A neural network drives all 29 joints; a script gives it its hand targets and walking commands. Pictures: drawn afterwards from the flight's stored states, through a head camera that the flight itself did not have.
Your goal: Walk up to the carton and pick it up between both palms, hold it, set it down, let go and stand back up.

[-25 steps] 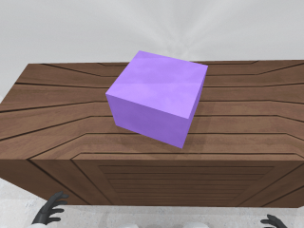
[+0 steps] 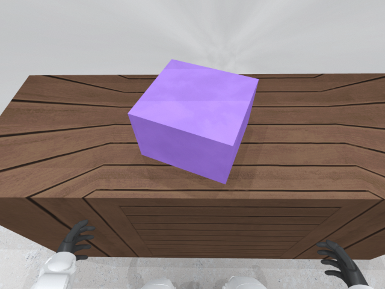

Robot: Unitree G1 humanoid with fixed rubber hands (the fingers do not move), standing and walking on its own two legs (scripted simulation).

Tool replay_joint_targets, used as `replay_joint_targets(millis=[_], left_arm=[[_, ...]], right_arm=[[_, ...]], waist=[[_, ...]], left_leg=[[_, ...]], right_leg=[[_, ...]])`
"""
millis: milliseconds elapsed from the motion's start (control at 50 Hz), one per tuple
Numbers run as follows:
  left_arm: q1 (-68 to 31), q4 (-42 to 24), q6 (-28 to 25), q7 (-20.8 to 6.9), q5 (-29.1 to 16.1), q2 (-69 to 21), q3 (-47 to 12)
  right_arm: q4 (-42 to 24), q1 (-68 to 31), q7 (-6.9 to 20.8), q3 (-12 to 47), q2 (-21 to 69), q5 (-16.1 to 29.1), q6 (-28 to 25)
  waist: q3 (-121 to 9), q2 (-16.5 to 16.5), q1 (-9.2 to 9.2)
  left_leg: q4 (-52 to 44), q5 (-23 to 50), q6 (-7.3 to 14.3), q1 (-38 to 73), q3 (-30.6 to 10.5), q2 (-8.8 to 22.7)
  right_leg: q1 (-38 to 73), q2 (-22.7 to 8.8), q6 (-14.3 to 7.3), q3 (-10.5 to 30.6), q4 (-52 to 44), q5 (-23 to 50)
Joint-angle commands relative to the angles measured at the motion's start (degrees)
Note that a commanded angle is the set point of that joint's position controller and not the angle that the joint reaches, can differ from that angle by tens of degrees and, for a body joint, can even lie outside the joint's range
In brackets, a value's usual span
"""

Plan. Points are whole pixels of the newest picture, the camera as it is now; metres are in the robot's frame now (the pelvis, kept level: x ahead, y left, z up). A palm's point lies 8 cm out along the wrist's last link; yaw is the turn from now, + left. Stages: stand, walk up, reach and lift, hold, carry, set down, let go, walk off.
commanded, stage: reach and lift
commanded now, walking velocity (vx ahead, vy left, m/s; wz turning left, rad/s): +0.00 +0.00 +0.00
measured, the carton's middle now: (197, 118) +0.50 +0.02 +0.01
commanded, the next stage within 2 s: none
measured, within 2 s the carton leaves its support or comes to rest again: neither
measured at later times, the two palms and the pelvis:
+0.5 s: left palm (51, 250) +0.18 +0.31 -0.02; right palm (340, 277) +0.14 -0.24 -0.01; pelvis -0.01 +0.01 +0.01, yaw +0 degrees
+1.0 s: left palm (22, 218) +0.22 +0.34 +0.05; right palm (308, 261) +0.16 -0.17 +0.03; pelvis +0.01 +0.03 +0.02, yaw +0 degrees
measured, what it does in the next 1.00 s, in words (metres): stands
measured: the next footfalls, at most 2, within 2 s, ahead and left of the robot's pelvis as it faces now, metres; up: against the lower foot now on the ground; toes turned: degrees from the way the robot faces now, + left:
none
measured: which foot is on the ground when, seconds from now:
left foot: down 0.00-1.00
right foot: down 0.00-1.00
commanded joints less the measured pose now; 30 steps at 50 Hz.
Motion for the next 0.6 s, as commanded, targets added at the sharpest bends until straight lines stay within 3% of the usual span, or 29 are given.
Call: replay_joint_targets(millis=[0,20,40,60,80,100,120,140,160,180,220,240,260,340,360,380,400,440,460,480,520,540,560,580], left_arm=[[-1.61,-13.00,-2.42,-2.48,-0.92,13.97,7.65],[-0.48,-13.86,-2.60,-2.27,-0.67,14.38,8.37],[-0.87,-14.17,-2.71,-2.38,-0.54,15.42,9.50],[0.15,-15.57,-2.82,-2.39,-0.36,13.95,9.08],[0.50,-15.81,-3.25,-2.69,-0.05,14.73,10.48],[-0.56,-16.47,-3.48,-2.85,-1.56,14.86,9.03],[1.11,-16.90,-3.85,-3.39,-1.50,14.71,9.65],[0.57,-16.31,-4.46,-4.14,-2.13,14.64,8.49],[1.32,-16.00,-4.43,-4.55,-1.77,14.23,8.24],[1.44,-16.32,-5.43,-4.99,-1.74,14.41,9.07],[-0.21,-17.53,-6.18,-5.52,-2.39,14.49,7.45],[0.25,-17.90,-6.62,-5.59,-2.67,14.45,7.31],[-0.03,-19.55,-7.11,-5.81,-3.58,13.95,6.89],[0.22,-19.71,-7.48,-6.51,-3.13,13.29,6.20],[-0.39,-18.19,-8.07,-7.21,-4.09,14.57,6.74],[1.14,-19.70,-8.57,-7.40,-3.00,14.76,6.88],[-0.77,-21.24,-9.13,-7.63,-2.74,15.33,7.19],[0.38,-22.15,-9.98,-7.84,-4.21,16.17,7.47],[0.00,-21.47,-10.55,-8.45,-4.49,16.04,6.32],[0.97,-21.30,-10.49,-8.77,-3.58,15.58,6.99],[-0.56,-22.23,-11.03,-9.07,-4.52,17.28,7.98],[-0.01,-21.76,-11.51,-9.89,-6.23,17.64,8.40],[-0.47,-22.10,-11.85,-10.20,-8.00,18.43,7.37],[-0.61,-20.89,-11.89,-10.92,-9.54,18.23,6.84]], right_arm=[[-12.59,4.71,-4.66,-1.87,1.86,3.28,-1.86],[-11.74,5.77,-4.75,-1.08,2.49,3.69,-1.58],[-13.36,7.52,-5.30,-0.07,3.13,3.95,-1.04],[-11.86,8.28,-5.51,-0.50,3.45,4.14,-0.73],[-13.65,9.03,-5.89,0.81,4.40,4.67,-0.30],[-15.67,8.67,-6.39,0.06,4.28,4.46,-0.24],[-15.26,9.56,-6.84,0.02,3.98,5.09,0.52],[-15.95,10.25,-7.47,1.49,6.20,5.26,0.90],[-16.91,12.79,-7.80,1.72,6.29,4.98,0.38],[-19.23,12.03,-8.36,2.72,7.31,5.78,0.80],[-22.82,12.98,-8.74,3.03,7.91,5.69,1.36],[-25.54,12.36,-8.55,2.49,7.60,5.52,2.23],[-27.54,13.04,-9.03,2.42,8.44,5.67,3.00],[-33.05,11.96,-9.20,3.92,8.78,6.49,5.81],[-34.47,11.80,-9.81,4.97,9.52,6.75,6.44],[-35.71,12.73,-9.96,4.44,8.78,7.42,7.35],[-39.09,11.52,-10.09,4.80,8.44,7.24,8.50],[-41.13,12.56,-10.32,6.27,9.81,8.06,9.76],[-42.11,11.65,-10.73,5.74,9.45,7.77,10.15],[-40.14,13.03,-10.92,5.74,8.71,8.00,11.38],[-44.63,12.08,-11.32,7.44,10.20,9.61,12.99],[-45.29,12.25,-12.25,7.95,10.60,9.62,14.17],[-45.56,12.81,-12.84,7.32,11.66,8.69,15.35],[-47.36,12.11,-13.74,7.20,12.71,8.55,15.92]], waist=[[-9.26,-6.77,2.10],[-9.91,-3.56,2.11],[-10.94,-2.67,2.64],[-11.49,-0.97,1.08],[-10.60,-0.47,2.62],[-10.51,-1.26,1.20],[-10.61,-1.51,1.59],[-8.57,-0.85,1.86],[-8.33,-2.21,0.04],[-8.65,-1.35,1.93],[-6.17,1.46,1.17],[-4.71,1.69,2.19],[-4.60,1.44,1.99],[-2.77,8.15,2.35],[-3.56,5.78,3.09],[-3.99,8.84,3.35],[-3.69,9.61,3.26],[-5.14,11.53,4.20],[-4.11,10.16,3.46],[-2.59,12.55,3.44],[-5.89,11.18,4.55],[-5.05,8.31,5.28],[-3.04,7.84,4.50],[-3.64,4.27,3.71]], left_leg=[[-9.51,8.76,1.39,2.88,3.58,-4.19],[-10.04,8.81,1.01,3.35,3.47,-3.77],[-9.59,9.26,1.41,3.71,3.62,-4.00],[-10.47,10.69,1.61,5.40,3.30,-3.44],[-10.86,10.67,1.53,4.71,4.33,-3.78],[-11.37,11.33,1.29,5.60,4.34,-3.72],[-12.02,13.62,1.47,6.03,3.84,-3.87],[-12.12,10.92,1.29,5.94,4.43,-4.05],[-12.36,11.99,1.77,5.79,4.47,-3.16],[-13.37,11.57,1.97,5.92,4.93,-3.64],[-15.56,5.87,2.93,2.34,4.88,-2.37],[-17.25,3.84,3.29,0.74,5.01,-1.70],[-18.35,2.58,3.51,-0.45,4.72,-1.27],[-22.31,-5.21,4.80,-10.35,5.38,1.19],[-21.35,-5.05,5.19,-11.60,5.71,1.13],[-24.21,-6.53,6.18,-15.61,5.43,2.30],[-24.47,-9.15,7.05,-17.94,5.40,3.02],[-24.53,-8.14,6.95,-20.03,5.23,3.88],[-24.99,-10.26,7.53,-20.49,5.18,4.04],[-26.51,-10.88,7.82,-22.13,5.26,4.96],[-24.52,-10.55,7.83,-20.83,4.95,4.26],[-23.04,-10.29,7.56,-19.68,5.45,3.35],[-21.83,-10.21,6.80,-17.43,4.81,3.75],[-21.22,-10.23,7.09,-14.96,4.84,3.67]], right_leg=[[19.33,-4.42,2.57,4.73,-12.28,19.23],[19.27,-4.41,2.10,3.96,-11.61,17.76],[19.32,-5.04,2.44,5.03,-12.31,18.48],[20.55,-3.75,1.46,3.23,-12.18,18.21],[21.28,-4.13,1.86,3.97,-13.49,15.86],[20.22,-4.00,2.19,4.05,-13.61,17.72],[22.84,-3.41,2.22,3.30,-13.82,21.14],[21.52,-3.85,2.65,4.33,-15.36,16.93],[21.67,-3.42,2.41,3.74,-14.51,17.50],[23.30,-3.15,2.64,3.69,-15.81,16.93],[23.98,-2.56,2.69,4.32,-16.18,11.23],[24.62,-1.77,2.44,3.56,-16.50,8.83],[26.45,-1.14,2.54,3.09,-16.63,7.65],[34.58,0.47,2.96,2.65,-13.92,3.59],[35.36,-0.36,2.93,3.76,-13.90,2.70],[40.92,1.72,2.72,2.14,-11.78,5.40],[42.12,1.84,3.58,2.34,-11.43,3.64],[44.03,1.81,3.02,2.13,-9.42,6.47],[44.27,2.60,3.02,1.42,-9.64,5.37],[46.33,3.27,3.36,0.81,-8.21,6.90],[45.57,1.35,3.22,3.44,-10.27,3.96],[42.38,0.34,3.48,4.34,-12.05,1.76],[39.21,-0.91,2.55,5.33,-13.00,-0.43],[37.51,-0.58,2.55,4.58,-13.96,-1.30]])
